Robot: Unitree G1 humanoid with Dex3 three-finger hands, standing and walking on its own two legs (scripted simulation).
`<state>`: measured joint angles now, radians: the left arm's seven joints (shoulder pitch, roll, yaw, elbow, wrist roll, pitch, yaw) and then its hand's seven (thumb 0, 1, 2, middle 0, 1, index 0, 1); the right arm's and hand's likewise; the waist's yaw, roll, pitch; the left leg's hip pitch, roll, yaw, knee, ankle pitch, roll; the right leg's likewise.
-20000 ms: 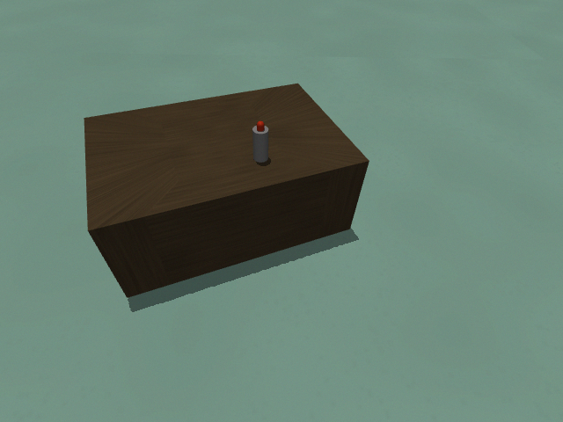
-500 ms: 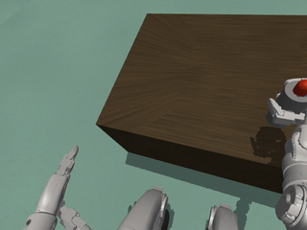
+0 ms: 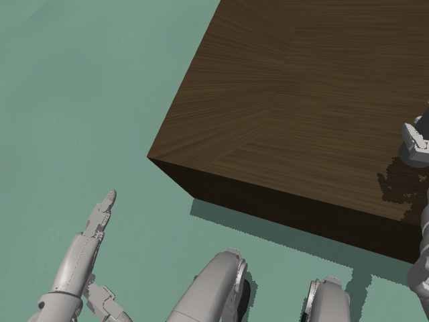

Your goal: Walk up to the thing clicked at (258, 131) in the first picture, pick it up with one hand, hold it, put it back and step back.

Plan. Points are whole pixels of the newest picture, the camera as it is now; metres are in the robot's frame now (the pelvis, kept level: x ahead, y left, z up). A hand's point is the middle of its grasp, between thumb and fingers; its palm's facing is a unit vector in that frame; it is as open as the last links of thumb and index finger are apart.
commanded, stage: lower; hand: right
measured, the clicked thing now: out of the picture +0.52 -0.23 -0.03
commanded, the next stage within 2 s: loosen in 0.86 s
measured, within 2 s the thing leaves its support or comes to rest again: rests again in 0.72 s
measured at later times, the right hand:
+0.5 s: hand (420, 140) +0.53 -0.23 -0.09, palm faces +0.28 +0.96 +0.00, open 8.3 cm
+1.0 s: hand (419, 142) +0.54 -0.23 -0.11, palm faces +0.27 +0.96 +0.00, open 8.3 cm
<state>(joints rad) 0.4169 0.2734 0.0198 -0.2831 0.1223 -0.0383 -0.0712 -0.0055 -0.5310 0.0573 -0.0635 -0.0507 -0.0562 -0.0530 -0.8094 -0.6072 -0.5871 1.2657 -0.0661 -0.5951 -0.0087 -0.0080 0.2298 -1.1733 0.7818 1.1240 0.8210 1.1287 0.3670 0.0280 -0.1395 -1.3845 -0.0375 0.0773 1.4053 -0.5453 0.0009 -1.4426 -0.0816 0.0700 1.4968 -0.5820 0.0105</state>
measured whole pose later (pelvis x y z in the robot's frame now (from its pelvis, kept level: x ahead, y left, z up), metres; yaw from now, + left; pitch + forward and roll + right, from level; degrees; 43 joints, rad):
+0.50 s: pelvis -0.01 +0.00 -0.03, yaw +2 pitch +32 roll +7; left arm 0.42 0.33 0.08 -0.39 0.12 -0.07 -0.08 0.00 -0.56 0.08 -0.07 -0.05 -0.05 -0.06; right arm -0.82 -0.70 -0.63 1.26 -0.07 -0.59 0.00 -0.01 0.23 -1.17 0.78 1.12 0.82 1.13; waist 0.43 0.04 -0.13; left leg -1.52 -0.05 0.09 1.52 -0.56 0.00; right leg -1.58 -0.09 0.09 1.62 -0.61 0.01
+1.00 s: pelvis -0.01 +0.00 -0.05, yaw +2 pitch +33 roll +7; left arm 0.45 0.37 0.14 -0.46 0.10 -0.09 -0.08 0.00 -0.58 0.08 -0.07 -0.04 -0.05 -0.06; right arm -0.82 -0.74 -0.64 1.22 -0.07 -0.58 0.02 -0.01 0.23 -1.17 0.78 1.12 0.82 1.13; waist 0.45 0.06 -0.14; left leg -1.60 -0.05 0.09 1.59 -0.58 0.00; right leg -1.66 -0.09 0.10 1.69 -0.63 0.01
